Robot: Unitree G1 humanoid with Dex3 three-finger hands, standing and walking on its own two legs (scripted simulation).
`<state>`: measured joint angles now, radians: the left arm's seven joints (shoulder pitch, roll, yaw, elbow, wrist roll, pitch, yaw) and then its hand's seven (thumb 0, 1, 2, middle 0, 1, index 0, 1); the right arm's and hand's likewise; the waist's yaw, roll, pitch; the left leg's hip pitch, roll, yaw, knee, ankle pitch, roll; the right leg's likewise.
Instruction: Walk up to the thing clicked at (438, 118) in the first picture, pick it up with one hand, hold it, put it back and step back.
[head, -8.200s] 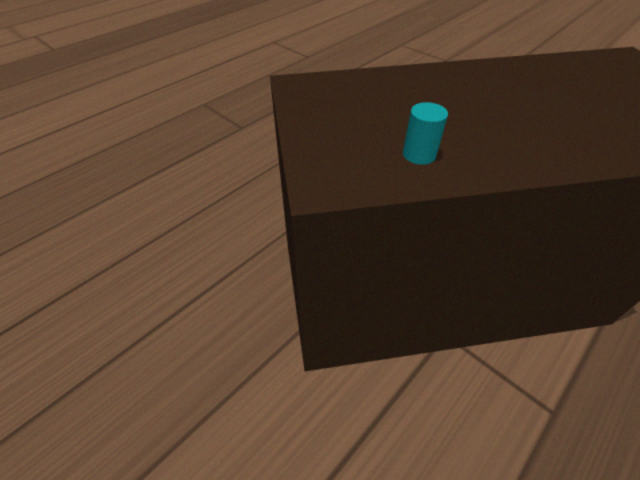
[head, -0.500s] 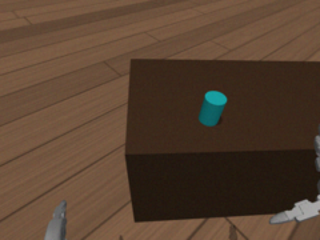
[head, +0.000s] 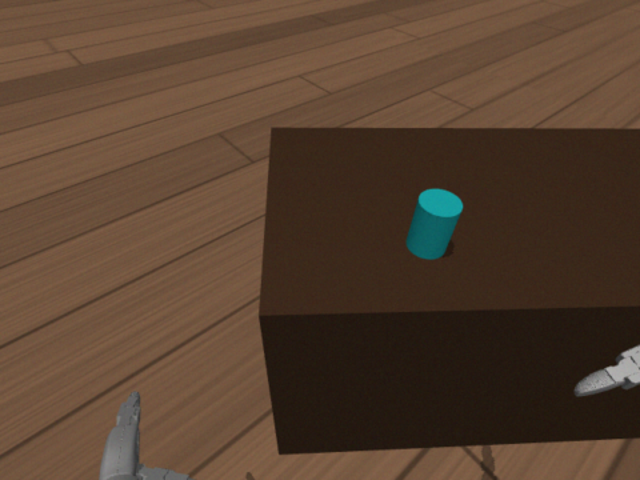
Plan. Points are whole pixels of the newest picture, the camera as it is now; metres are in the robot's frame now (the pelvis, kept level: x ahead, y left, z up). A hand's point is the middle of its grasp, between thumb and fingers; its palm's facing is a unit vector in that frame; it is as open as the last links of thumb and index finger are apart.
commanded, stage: go down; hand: right
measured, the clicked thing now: (432, 224) +0.51 -0.20 +0.03
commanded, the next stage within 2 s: none
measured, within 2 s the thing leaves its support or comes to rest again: neither
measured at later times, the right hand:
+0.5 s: hand (619, 265) +0.31 -0.33 +0.15, palm faces +0.19 +0.98 -0.08, open 17.6 cm
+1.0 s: hand (613, 216) +0.38 -0.36 +0.17, palm faces +0.17 +0.99 +0.00, open 17.6 cm
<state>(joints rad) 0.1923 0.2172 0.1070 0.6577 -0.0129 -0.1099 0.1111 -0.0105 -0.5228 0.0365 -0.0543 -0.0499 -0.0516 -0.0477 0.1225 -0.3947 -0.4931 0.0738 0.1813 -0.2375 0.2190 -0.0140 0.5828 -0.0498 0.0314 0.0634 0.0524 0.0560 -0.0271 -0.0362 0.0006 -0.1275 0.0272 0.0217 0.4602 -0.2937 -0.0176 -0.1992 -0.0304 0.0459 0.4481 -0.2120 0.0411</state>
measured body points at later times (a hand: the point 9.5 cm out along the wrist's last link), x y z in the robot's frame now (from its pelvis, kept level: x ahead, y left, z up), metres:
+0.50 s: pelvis +0.01 -0.01 +0.00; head +0.00 -0.01 +0.45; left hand +0.17 +0.25 -0.07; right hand +0.29 -0.39 +0.16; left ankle -0.03 +0.13 -0.74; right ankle +0.02 -0.15 -0.74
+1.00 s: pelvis +0.00 -0.01 -0.01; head +0.02 -0.02 +0.44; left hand +0.14 +0.25 -0.08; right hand +0.36 -0.41 +0.17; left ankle -0.03 +0.13 -0.74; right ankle +0.02 -0.15 -0.74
